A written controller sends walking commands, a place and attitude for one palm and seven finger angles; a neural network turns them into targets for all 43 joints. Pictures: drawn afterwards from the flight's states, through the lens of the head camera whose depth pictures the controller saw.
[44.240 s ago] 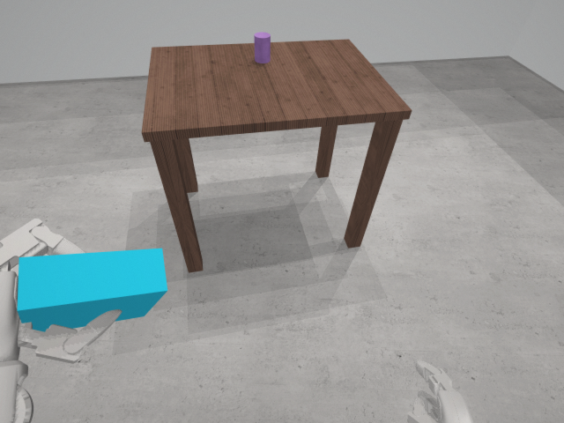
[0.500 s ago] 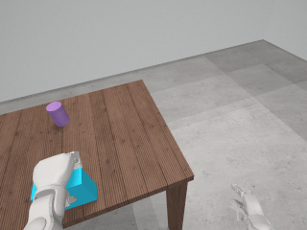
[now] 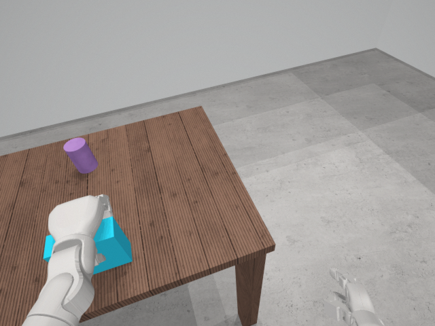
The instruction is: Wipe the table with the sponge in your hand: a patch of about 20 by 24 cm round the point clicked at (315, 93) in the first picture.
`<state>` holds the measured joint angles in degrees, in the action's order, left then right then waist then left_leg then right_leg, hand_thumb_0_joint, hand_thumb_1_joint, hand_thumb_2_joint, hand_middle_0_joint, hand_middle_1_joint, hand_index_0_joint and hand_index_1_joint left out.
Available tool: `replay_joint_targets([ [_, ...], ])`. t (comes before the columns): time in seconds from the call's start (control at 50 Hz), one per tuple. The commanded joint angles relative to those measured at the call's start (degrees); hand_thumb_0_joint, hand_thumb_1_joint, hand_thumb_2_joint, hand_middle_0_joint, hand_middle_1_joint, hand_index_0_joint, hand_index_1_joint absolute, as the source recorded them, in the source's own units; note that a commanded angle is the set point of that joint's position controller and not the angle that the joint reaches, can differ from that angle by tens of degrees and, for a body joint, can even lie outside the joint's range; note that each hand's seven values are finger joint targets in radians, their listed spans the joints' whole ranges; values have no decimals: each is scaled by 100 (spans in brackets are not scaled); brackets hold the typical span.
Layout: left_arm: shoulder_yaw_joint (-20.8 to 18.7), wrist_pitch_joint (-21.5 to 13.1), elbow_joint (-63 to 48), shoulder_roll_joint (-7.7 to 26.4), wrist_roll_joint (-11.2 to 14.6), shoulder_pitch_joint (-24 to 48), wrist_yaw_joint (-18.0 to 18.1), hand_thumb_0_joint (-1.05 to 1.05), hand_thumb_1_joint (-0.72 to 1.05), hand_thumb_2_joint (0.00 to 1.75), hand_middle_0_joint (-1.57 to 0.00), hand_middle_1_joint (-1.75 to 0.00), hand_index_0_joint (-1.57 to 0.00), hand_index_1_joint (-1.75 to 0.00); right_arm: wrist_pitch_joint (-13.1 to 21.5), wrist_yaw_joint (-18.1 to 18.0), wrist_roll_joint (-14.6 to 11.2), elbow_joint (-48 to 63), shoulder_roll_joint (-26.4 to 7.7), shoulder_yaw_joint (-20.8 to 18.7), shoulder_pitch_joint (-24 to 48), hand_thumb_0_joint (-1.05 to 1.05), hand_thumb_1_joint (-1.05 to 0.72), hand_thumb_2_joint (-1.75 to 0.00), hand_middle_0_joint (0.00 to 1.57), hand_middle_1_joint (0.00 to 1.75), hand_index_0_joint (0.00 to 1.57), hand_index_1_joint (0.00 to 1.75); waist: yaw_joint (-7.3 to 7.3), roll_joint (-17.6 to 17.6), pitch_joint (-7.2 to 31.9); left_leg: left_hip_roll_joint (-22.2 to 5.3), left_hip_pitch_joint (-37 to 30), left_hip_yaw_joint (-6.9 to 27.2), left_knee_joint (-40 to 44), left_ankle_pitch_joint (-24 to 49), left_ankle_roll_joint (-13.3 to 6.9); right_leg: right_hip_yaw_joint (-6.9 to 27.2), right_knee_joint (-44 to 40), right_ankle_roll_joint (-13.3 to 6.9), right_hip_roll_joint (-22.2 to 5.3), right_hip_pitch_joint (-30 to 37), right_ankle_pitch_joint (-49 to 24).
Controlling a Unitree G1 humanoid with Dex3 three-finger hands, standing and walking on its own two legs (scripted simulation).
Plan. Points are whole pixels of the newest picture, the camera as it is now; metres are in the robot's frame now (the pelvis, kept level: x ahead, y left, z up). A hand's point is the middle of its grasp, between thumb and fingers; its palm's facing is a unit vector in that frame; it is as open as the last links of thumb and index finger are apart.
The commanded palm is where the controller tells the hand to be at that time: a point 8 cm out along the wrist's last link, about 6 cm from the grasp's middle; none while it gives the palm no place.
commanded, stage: wipe forward along the first lane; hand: left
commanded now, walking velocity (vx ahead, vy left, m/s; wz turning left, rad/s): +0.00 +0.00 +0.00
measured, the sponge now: (96, 254) +0.24 +0.30 -0.02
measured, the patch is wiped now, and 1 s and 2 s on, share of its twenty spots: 0.05 0.25 0.40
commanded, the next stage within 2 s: slide across to the middle lane in 1.26 s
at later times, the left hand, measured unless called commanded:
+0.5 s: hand (95, 210) +0.31 +0.31 +0.03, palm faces -0.09 -0.03 -1.00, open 9.0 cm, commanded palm +0.29 +0.31 +0.07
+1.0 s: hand (90, 192) +0.35 +0.34 +0.03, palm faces -0.11 -0.03 -0.99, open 9.1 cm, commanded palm +0.33 +0.34 +0.07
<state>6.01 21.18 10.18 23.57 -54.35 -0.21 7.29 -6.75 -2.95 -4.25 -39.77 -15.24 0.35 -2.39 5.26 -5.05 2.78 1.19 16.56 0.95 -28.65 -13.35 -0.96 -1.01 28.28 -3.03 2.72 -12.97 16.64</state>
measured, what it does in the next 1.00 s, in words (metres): stands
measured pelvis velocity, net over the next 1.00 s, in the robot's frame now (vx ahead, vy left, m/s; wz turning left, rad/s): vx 0.00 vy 0.01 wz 0.00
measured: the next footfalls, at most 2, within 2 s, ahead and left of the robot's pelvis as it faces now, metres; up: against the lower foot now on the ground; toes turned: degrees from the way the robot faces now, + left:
none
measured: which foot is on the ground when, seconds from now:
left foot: down 0.00-1.00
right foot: down 0.00-1.00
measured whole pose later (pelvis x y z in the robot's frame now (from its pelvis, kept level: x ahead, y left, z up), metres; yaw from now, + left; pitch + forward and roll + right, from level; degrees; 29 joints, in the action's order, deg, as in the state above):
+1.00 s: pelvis +0.00 +0.01 -0.01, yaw +0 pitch +8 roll -1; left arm 0.0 10.1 40.3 30.5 -55.9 23.8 8.2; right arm -9.0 -2.1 -5.4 -40.6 -16.8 -1.1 -9.6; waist 1.3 -3.2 5.4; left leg 0.9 27.4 1.6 -34.4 -15.2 -1.5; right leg -1.7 31.7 -2.6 3.2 -22.6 17.5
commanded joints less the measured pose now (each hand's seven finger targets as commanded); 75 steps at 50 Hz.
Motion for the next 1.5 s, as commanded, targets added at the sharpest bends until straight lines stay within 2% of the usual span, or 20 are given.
replay_joint_targets([
  [0.0, -225, -136, 0, 716, -43, 1026, 100, 0, 10, 130, -120, -160, -120, -160, 283, -42, 9, 931, -703, -204, 860, 0, -90, -90, 20, 30, 20, 30, -179, 911, 590, 157, -139, 140, 181, 490, -245, 511, -526, -49, -99, -99, -1060],
  [0.14, -449, -270, 509, 943, -114, 1328, 164, 0, 10, 130, -120, -160, -120, -160, 245, -26, 14, 859, -781, -264, 629, 0, -90, -90, 20, 30, 20, 30, -174, 1007, 745, 151, -8, 154, 66, 534, -238, 550, -407, -75, -75, -197, -1211],
  [0.16, -173, -309, 425, 622, -65, 1429, 157, 0, 10, 130, -120, -160, -120, -160, 256, -28, -4, 926, -745, -266, 578, 0, -90, -90, 20, 30, 20, 30, -247, 998, 860, 151, -7, 101, 21, 600, -261, 430, -347, -36, -109, -129, -1370],
  [0.24, -527, -355, 773, 1021, -93, 1400, 214, 0, 10, 130, -120, -160, -120, -160, 221, -13, -8, 843, -831, -296, 492, 0, -90, -90, 20, 30, 20, 30, -198, 1071, 861, 162, 141, 113, -53, 614, -240, 585, -309, -60, -94, -150, -1548],
  [0.26, -311, -373, 776, 760, -56, 1460, 208, 0, 10, 130, -120, -160, -120, -160, 221, -12, -21, 878, -783, -298, 442, 0, -90, -90, 20, 30, 20, 30, -262, 1096, 888, 153, 166, 62, -75, 631, -260, 452, -276, -17, -128, -117, -1616],
  [0.34, -572, -347, 1161, 1247, -102, 1942, 208, 0, 10, 130, -120, -160, -120, -160, 168, -42, -46, 795, -870, -272, 409, 0, -90, -90, 20, 30, 20, 30, -292, 1069, 593, 174, 372, 94, -59, 338, -253, 565, -367, -31, -104, -347, -1186],
  [0.4, -383, -404, 1343, 1121, -129, 2217, 176, 0, 10, 130, -120, -160, -120, -160, 175, -59, -60, 801, -842, -278, 306, 0, -90, -90, 20, 30, 20, 30, -363, 1010, 697, 176, 373, 37, -111, 309, -280, 470, -362, 2, -140, -376, -1124],
  [0.44, -718, -416, 1554, 1577, -168, 2330, 165, 0, 10, 130, -120, -160, -120, -160, 134, -64, -56, 763, -898, -267, 261, 0, -90, -90, 20, 30, 20, 30, -292, 838, 758, 185, 437, 80, -94, 284, -262, 547, -345, -45, -118, -341, -1021],
  [0.52, -521, -578, 1760, 1377, -147, 2530, 110, 0, 10, 130, -120, -160, -120, -160, 127, -64, -71, 796, -879, -291, 129, 0, -90, -90, 20, 30, 20, 30, -377, 944, 963, 171, 473, 13, -187, 394, -290, 455, -302, 6, -155, -257, -1289],
  [0.54, -818, -593, 1851, 1707, -167, 2498, 114, 0, 10, 130, -120, -160, -120, -160, 107, -61, -64, 782, -919, -295, 131, 0, -90, -90, 20, 30, 20, 30, -311, 897, 985, 169, 512, 72, -175, 414, -279, 537, -290, -35, -128, -253, -1269],
  [0.56, -530, -637, 1851, 1404, -148, 2617, 98, 0, 10, 130, -120, -160, -120, -160, 103, -59, -69, 802, -879, -294, 70, 0, -90, -90, 20, 30, 20, 30, -394, 909, 1054, 170, 503, 14, -205, 439, -295, 439, -263, 4, -162, -215, -1369],
  [0.64, -977, -784, 2055, 1869, -164, 2549, 125, 0, 10, 130, -120, -160, -120, -160, 79, -35, -63, 788, -944, -318, -2, 0, -90, -90, 20, 30, 20, 30, -310, 914, 1118, 155, 605, 59, -231, 591, -287, 534, -217, -38, -133, -155, -1639],
  [0.68, -750, -851, 2124, 1579, -185, 2565, 154, 0, 10, 130, -120, -160, -120, -160, 79, -11, -65, 786, -919, -346, -108, 0, -90, -90, 20, 30, 20, 30, -380, 961, 1068, 144, 598, 20, -252, 569, -294, 400, -207, -10, -135, -264, -1582],
  [0.82, -921, -942, 2571, 1922, -269, 3066, 261, 0, 10, 130, -120, -160, -120, -160, 34, 10, -70, 663, -984, -382, -266, 0, -90, -90, 20, 30, 20, 30, -467, 1006, 1009, 114, 713, -9, -295, 455, -320, 382, -234, 5, -139, -440, -1377],
  [1.1, -820, -1225, 3456, 2155, -414, 4103, 231, 0, 10, 130, -120, -160, -120, -160, -85, 40, -71, 539, -1035, -390, -650, 0, -90, -90, 20, 30, 20, 30, -615, 797, 1299, 58, 704, 46, -345, 540, -324, 220, -167, -17, -119, -667, -1241],
  [1.14, -968, -1301, 3490, 2358, -474, 4241, 235, 0, 10, 130, -120, -160, -120, -160, -113, 47, -68, 544, -1055, -379, -637, 0, -90, -90, 20, 30, 20, 30, -540, 476, 1405, 40, 649, 117, -319, 676, -299, 216, -114, -89, -102, -758, -1219],
  [1.16, -673, -1322, 3555, 2064, -493, 4365, 241, 0, 10, 130, -120, -160, -120, -160, -122, 61, -70, 534, -1009, -390, -730, 0, -90, -90, 20, 30, 20, 30, -644, 468, 1358, 37, 580, 106, -354, 623, -304, 150, -113, -63, -104, -867, -1112],
  [1.26, -774, -1409, 3897, 2312, -538, 4934, 299, 0, 10, 130, -120, -160, -120, -160, -156, 72, -61, 445, -1070, -404, -890, 0, -90, -90, 20, 30, 20, 30, -740, 597, 1341, -33, 603, 213, -350, 505, -299, 84, -96, -73, -68, -1160, -783],
  [1.34, -802, -1517, 3939, 2202, -521, 4808, 347, 0, 10, 130, -120, -160, -120, -160, -172, 100, -39, 457, -1069, -436, -949, 0, -90, -90, 20, 30, 20, 30, -606, 336, 1765, -62, 426, 249, -400, 920, -245, 76, 3, -138, -29, -1145, -1059],
  [1.48, -244, -1458, 3075, 1222, -121, 4966, 580, 0, 10, 130, -120, -160, -120, -160, -179, 176, -62, 416, -925, -543, -808, 0, -90, -90, 20, 30, 20, 30, -710, 320, 1951, -212, -369, 458, -354, 1377, -151, -21, -65, -97, 10, -1264, -1063],
])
